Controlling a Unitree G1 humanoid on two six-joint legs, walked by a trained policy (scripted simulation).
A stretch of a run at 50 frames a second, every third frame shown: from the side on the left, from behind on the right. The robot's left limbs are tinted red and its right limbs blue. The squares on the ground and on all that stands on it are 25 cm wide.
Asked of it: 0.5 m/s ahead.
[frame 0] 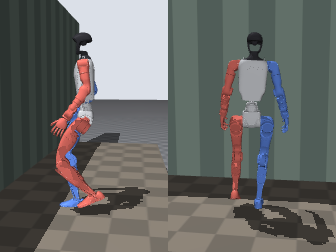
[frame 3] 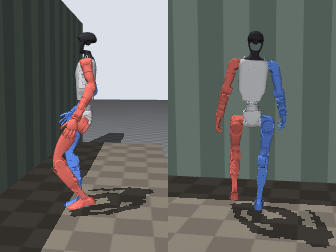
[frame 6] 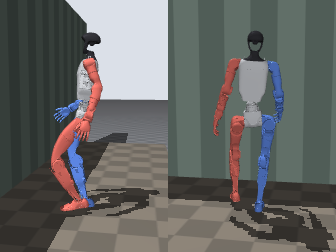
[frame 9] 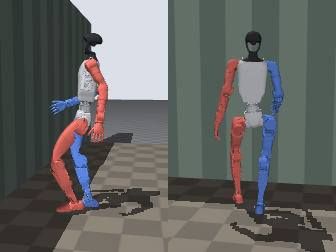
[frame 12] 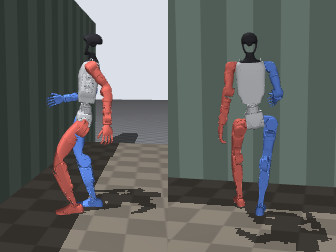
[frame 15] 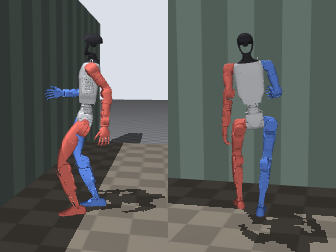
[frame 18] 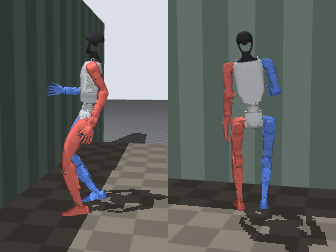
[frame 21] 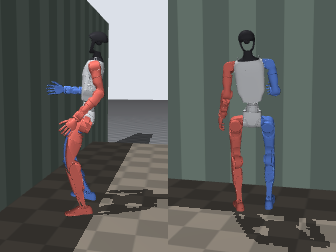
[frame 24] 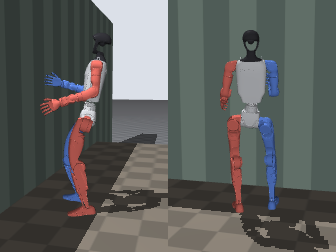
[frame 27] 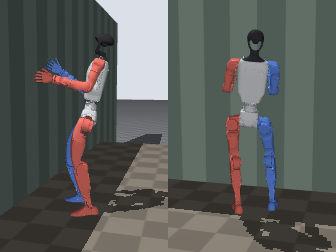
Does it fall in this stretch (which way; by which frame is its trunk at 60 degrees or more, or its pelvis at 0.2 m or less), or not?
no
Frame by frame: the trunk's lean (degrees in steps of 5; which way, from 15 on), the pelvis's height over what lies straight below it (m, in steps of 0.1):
0: 5, 0.8
3: 5, 0.8
6: 5, 0.8
9: 5, 0.8
12: 5, 0.8
15: 10, 0.8
18: 10, 0.8
21: 10, 0.8
24: 10, 0.8
27: 15 backward, 0.8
